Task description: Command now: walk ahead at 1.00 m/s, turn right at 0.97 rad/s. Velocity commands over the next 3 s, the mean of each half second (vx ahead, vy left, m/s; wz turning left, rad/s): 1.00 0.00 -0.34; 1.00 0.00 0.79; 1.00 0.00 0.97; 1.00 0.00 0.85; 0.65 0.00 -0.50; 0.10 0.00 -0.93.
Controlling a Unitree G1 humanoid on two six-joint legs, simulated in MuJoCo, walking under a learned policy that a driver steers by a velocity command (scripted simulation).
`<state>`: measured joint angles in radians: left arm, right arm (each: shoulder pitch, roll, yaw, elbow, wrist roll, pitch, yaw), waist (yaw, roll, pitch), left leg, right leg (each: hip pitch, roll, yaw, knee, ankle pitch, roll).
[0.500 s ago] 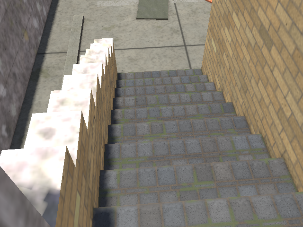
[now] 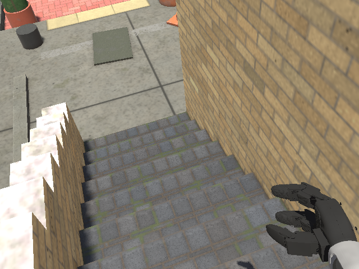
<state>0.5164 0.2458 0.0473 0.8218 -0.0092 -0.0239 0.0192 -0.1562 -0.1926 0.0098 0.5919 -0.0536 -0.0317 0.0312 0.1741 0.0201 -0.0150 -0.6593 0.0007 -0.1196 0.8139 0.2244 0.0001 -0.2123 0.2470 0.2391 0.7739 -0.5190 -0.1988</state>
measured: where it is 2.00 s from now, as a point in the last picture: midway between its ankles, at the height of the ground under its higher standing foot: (180, 167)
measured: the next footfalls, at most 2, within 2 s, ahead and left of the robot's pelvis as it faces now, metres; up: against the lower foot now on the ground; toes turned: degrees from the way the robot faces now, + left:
left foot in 0.14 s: +0.16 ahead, +0.14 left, -0.15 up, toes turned -14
right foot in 0.52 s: +0.55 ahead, -0.19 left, -0.30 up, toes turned -8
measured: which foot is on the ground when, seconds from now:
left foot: up 0.00-0.12, down 0.14-0.54, up 0.56-0.90, down 0.92-1.00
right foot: down 0.00-0.14, up 0.16-0.50, down 0.52-0.92, up 0.94-1.00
